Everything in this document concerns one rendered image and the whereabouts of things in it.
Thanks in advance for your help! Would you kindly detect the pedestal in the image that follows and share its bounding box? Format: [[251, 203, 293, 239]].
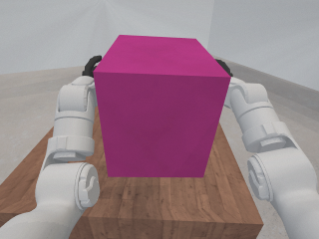
[[0, 106, 264, 239]]

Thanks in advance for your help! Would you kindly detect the right robot forearm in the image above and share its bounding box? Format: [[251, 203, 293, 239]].
[[223, 77, 318, 190]]

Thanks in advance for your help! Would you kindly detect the right robot hand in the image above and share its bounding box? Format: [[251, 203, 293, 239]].
[[215, 59, 233, 77]]

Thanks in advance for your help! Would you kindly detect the robot left upper arm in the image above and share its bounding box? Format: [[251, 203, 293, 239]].
[[0, 162, 101, 239]]

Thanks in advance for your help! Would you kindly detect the left robot hand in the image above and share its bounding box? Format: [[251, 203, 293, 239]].
[[82, 55, 102, 78]]

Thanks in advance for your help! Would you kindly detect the carton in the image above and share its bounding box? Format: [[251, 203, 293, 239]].
[[93, 35, 231, 178]]

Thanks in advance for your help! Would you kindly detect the robot right upper arm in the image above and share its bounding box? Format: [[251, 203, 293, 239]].
[[247, 146, 319, 239]]

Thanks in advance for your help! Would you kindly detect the left robot forearm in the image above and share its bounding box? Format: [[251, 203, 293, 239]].
[[35, 76, 98, 203]]

